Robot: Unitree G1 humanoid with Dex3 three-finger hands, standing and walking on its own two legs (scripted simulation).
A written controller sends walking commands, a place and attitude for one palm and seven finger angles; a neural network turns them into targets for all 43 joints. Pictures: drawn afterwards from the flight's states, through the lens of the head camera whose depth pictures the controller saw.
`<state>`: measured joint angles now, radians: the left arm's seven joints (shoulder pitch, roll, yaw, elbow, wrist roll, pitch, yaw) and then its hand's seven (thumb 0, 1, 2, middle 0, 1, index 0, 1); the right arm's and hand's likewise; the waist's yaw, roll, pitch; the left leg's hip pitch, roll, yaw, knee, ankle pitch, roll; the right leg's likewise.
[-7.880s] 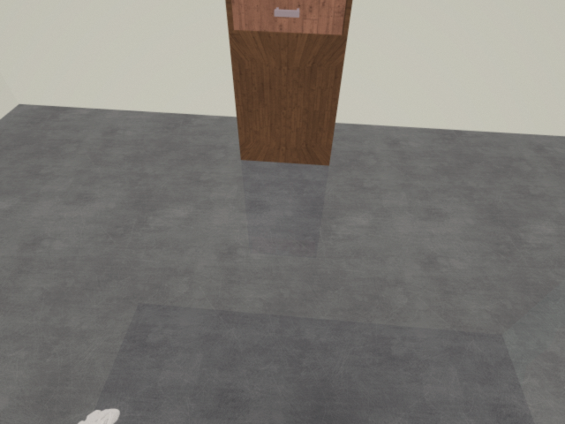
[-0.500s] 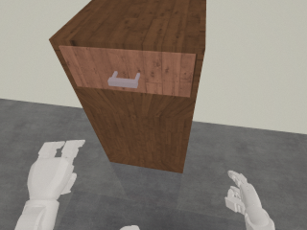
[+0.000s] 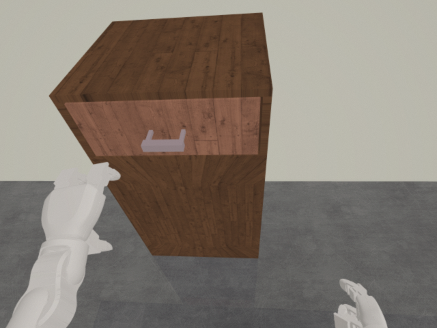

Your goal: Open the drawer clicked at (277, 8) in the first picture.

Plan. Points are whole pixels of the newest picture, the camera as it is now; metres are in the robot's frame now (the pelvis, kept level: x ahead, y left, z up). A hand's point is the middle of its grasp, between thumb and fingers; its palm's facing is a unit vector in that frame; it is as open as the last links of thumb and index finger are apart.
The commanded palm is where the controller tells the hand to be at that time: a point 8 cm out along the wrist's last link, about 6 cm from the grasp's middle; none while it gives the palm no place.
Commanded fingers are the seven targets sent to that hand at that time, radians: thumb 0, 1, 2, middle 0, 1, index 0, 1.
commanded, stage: raise the hand with hooked fingers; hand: left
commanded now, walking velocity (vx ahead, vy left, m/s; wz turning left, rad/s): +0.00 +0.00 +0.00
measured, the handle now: (164, 139) +0.52 +0.21 +0.04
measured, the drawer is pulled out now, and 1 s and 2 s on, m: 0.00 0.00 0.00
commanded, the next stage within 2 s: move the hooked fingers above the handle in 0.76 s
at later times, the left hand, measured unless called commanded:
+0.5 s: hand (75, 182) +0.29 +0.27 +0.15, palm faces +0.06 -0.07 -1.00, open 13.9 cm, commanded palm +0.26 +0.27 +0.21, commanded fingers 0.00 -0.50 0.30 -0.30 -1.20 -0.30 -1.20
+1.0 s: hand (98, 194) +0.29 +0.24 +0.13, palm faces +0.01 -0.06 -1.00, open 13.9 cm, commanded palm +0.27 +0.24 +0.20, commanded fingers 0.00 -0.50 0.30 -0.30 -1.20 -0.30 -1.20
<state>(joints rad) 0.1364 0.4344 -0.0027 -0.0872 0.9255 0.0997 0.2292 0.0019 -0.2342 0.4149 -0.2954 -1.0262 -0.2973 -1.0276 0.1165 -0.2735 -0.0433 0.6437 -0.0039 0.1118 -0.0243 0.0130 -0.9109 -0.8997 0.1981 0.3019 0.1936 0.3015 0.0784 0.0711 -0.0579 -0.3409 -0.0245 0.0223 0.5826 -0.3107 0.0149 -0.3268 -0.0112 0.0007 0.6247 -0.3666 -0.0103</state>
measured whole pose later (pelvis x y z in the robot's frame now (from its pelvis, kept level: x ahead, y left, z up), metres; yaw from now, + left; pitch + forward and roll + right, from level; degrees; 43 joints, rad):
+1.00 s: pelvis -0.03 +0.00 +0.02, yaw +1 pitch -1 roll +1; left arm -0.19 0.51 -0.08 0.08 0.88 0.07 -0.06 0.00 -0.49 0.30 -0.31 -1.20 -0.31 -1.20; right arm 0.10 -0.26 0.02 0.66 0.03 0.11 -0.03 0.01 -0.91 -0.90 0.20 0.30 0.20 0.30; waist 0.08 0.10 0.01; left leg -0.20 -0.02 -0.01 0.39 -0.17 0.01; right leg -0.18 -0.01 -0.03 0.43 -0.24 -0.02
